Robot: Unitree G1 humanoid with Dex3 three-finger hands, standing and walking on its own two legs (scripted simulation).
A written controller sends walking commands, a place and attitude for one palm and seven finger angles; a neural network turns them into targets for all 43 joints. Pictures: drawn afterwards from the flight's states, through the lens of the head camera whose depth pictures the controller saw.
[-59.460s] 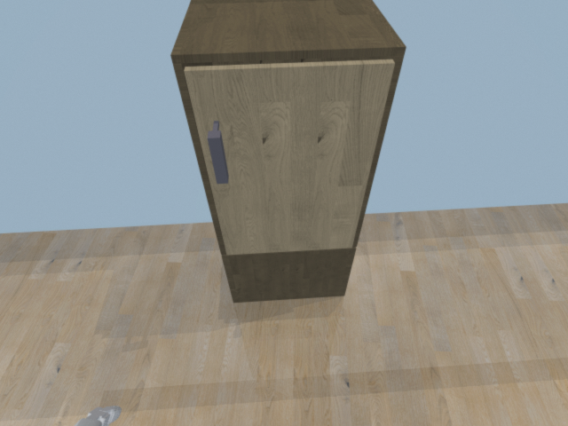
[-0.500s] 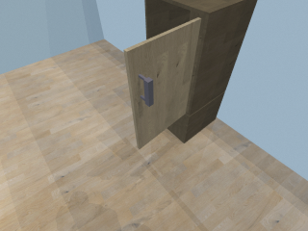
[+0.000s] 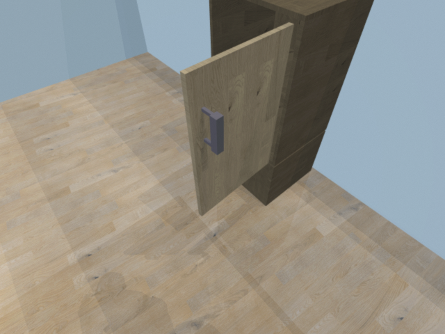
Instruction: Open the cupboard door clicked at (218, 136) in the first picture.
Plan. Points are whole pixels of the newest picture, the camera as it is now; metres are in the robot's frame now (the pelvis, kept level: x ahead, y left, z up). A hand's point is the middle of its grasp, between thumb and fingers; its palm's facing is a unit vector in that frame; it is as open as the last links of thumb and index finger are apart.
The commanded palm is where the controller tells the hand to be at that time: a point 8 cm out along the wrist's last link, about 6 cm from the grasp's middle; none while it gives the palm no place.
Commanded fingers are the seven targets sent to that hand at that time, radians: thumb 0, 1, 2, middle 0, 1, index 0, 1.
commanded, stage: look to check the result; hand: left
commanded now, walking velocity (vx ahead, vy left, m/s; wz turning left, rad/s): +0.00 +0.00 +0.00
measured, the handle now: (211, 130) +0.60 +0.07 +0.00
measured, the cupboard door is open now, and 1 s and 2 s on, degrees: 94 94 94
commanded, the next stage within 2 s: stand and wait in 0.36 s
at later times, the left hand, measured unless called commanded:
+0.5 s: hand out of the picture +0.00 +0.16 -0.17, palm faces +0.03 -0.98 -0.19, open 7.3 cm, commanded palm none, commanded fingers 0.00 0.90 0.90 -0.20 -0.30 -0.20 -0.30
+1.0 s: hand out of the picture +0.01 +0.15 -0.17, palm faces +0.03 -0.98 -0.19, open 7.3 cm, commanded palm none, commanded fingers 0.00 0.90 0.90 -0.20 -0.30 -0.20 -0.30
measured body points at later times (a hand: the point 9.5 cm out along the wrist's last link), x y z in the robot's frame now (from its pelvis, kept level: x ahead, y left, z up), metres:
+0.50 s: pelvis +0.01 +0.00 +0.00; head +0.03 -0.01 +0.45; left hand +0.00 +0.21 -0.16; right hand +0.00 -0.21 -0.17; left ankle -0.01 +0.09 -0.74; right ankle +0.02 -0.10 -0.74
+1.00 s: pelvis +0.02 -0.01 +0.00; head +0.04 -0.02 +0.45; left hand +0.01 +0.21 -0.16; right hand +0.01 -0.22 -0.17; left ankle -0.01 +0.09 -0.74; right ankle +0.02 -0.10 -0.74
